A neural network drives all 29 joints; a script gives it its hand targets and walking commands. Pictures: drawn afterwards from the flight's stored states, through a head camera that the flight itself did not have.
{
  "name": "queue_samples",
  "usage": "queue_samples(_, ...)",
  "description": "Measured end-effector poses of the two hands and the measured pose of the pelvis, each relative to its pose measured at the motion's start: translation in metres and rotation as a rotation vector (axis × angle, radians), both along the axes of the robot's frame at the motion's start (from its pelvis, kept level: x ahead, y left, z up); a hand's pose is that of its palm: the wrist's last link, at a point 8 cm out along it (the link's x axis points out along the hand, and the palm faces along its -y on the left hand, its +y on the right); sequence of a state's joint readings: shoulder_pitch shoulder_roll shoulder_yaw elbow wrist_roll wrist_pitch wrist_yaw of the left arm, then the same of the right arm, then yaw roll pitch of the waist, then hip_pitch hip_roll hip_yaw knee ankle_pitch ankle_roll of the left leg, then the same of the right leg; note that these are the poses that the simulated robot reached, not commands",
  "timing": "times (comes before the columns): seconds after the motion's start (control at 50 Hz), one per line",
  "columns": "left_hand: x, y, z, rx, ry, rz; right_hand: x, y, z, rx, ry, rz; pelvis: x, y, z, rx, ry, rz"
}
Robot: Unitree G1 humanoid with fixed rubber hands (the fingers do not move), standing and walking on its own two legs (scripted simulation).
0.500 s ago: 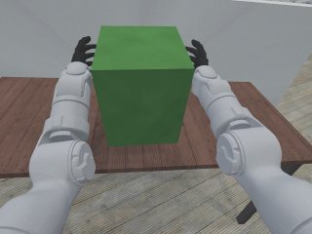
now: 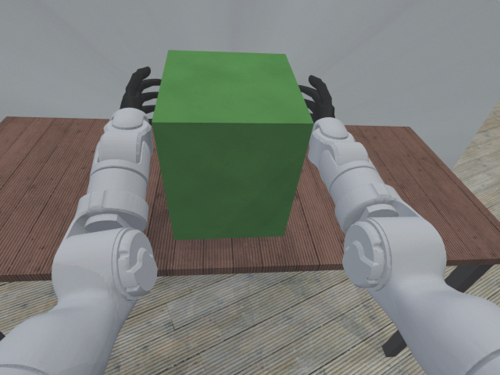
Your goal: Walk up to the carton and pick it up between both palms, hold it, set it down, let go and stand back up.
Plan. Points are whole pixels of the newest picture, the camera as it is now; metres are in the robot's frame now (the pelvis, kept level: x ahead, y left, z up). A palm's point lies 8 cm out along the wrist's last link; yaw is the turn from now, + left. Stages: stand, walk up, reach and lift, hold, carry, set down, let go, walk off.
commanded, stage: set down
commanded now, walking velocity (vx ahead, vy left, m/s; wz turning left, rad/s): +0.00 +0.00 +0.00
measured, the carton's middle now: (229, 148) +0.44 +0.03 +0.17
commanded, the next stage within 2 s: none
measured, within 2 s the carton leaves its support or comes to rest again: rests again in 1.88 s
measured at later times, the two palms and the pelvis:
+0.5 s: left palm (139, 131) +0.42 +0.17 +0.21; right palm (315, 139) +0.42 -0.12 +0.20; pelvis +0.00 +0.00 +0.00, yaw -1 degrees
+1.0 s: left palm (144, 143) +0.44 +0.17 +0.17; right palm (310, 149) +0.43 -0.12 +0.17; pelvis +0.01 +0.00 +0.00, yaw -2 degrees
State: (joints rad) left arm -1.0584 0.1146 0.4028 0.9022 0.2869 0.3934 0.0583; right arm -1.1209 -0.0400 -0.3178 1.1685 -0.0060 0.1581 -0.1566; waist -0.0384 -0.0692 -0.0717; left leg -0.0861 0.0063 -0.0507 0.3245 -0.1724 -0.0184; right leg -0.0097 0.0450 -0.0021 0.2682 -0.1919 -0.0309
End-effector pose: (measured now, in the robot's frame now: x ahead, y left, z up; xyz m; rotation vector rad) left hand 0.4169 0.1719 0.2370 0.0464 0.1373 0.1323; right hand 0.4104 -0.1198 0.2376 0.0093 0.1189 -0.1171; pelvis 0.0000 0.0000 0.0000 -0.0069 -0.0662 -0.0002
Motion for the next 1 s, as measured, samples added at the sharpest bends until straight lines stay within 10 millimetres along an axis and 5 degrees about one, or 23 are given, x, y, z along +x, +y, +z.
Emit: queue_samples(1.0, 0.022, -0.002, -0.063, -0.027, 0.075, 0.008, 0.023, -0.002, -0.064, 0.002, 0.034, 0.023, 0.011, 0.005, 0.000, 0.009, 0.081, -0.034)
